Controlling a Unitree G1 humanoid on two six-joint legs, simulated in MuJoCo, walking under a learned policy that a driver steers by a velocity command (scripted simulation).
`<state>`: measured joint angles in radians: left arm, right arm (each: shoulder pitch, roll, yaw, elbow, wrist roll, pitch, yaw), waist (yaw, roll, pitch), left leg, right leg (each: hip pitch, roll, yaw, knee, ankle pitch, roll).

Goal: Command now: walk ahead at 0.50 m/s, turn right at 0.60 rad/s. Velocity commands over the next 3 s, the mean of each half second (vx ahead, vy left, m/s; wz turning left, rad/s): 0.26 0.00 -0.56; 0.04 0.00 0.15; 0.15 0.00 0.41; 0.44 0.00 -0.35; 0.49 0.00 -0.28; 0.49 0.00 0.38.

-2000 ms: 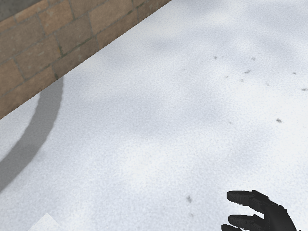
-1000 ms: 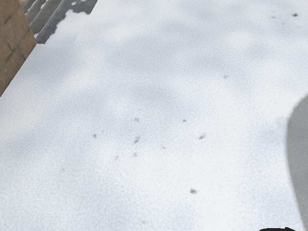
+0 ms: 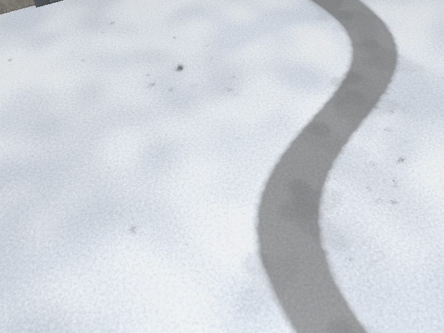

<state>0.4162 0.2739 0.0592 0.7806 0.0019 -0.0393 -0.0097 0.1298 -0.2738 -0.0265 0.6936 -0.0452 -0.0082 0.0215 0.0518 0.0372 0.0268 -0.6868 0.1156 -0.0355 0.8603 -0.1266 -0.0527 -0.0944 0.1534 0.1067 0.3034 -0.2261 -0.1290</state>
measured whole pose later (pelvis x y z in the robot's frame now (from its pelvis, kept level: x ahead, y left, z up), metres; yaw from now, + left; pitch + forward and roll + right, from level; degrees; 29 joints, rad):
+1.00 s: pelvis +0.20 +0.03 -0.02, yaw -8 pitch +0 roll -1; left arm 0.15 0.25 0.04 0.76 0.02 0.03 0.04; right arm 0.27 -0.27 -0.05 0.76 -0.01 0.06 0.02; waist -0.02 -0.01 0.04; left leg -0.24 -0.01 0.06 0.61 -0.37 0.03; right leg -0.29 -0.04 -0.15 0.56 -0.26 -0.02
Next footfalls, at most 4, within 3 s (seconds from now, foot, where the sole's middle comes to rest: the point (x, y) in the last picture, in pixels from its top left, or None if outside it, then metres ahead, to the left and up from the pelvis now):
0.18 left None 0.30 0.12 -0.78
0.64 right None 0.24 -0.10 -0.78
1.00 left None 0.22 0.11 -0.78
1.54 right None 0.31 -0.07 -0.78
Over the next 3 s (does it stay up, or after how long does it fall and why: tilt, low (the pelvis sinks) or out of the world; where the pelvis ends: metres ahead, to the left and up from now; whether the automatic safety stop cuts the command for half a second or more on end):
stays up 0.97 -0.09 -0.02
